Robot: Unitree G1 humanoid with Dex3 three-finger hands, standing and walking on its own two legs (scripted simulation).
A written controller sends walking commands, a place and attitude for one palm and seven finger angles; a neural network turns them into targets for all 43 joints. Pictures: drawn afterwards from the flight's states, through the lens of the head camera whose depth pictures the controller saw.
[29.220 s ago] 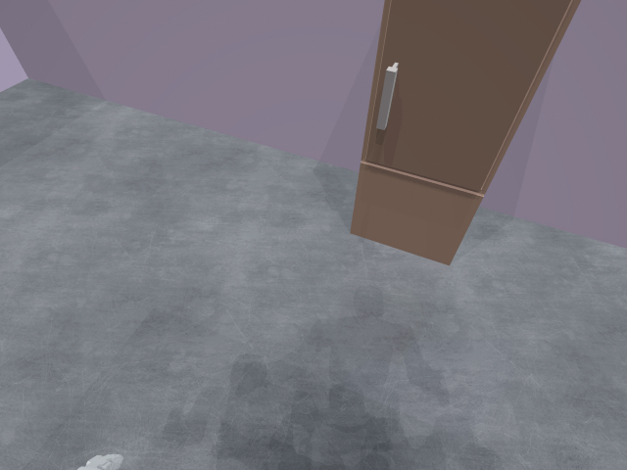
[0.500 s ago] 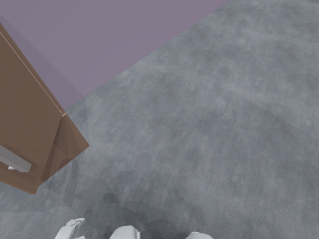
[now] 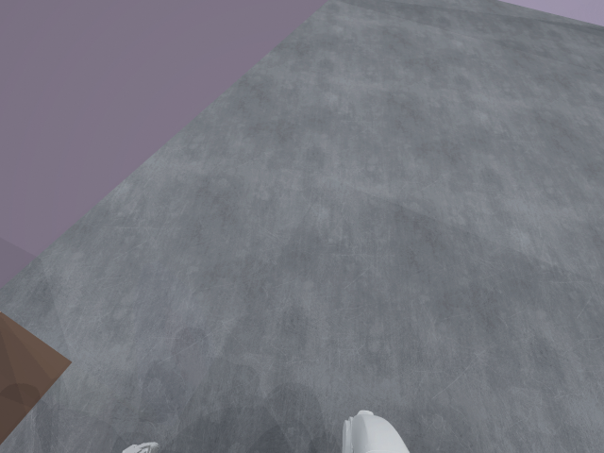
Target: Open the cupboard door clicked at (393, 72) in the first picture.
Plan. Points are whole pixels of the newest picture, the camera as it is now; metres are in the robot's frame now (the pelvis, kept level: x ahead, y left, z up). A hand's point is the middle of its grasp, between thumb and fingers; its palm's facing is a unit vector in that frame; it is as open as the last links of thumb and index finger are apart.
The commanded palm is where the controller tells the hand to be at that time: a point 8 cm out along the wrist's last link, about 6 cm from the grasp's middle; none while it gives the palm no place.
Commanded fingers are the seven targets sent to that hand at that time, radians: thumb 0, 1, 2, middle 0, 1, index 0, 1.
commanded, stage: walk to a spot facing it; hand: left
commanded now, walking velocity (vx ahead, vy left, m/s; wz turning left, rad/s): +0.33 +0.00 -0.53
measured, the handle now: out of the picture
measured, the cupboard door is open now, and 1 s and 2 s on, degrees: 44 44 44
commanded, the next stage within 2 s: turn to face it in 1.10 s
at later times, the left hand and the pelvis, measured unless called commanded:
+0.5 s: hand (256, 353) +0.29 +0.09 -0.17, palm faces -0.16 -0.96 -0.23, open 7.1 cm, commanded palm none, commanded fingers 0.00 0.90 0.90 -0.20 -0.30 -0.20 -0.30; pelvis +0.19 -0.09 +0.00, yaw -12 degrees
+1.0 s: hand (290, 241) +0.53 +0.04 -0.17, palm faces -0.26 -0.95 -0.18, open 7.3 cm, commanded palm none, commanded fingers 0.00 0.90 0.90 -0.20 -0.30 -0.20 -0.30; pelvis +0.43 -0.12 +0.00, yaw -18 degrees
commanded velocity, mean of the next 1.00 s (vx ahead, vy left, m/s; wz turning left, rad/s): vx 0.37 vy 0.00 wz -0.23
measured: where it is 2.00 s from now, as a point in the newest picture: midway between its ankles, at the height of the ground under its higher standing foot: (380, 308)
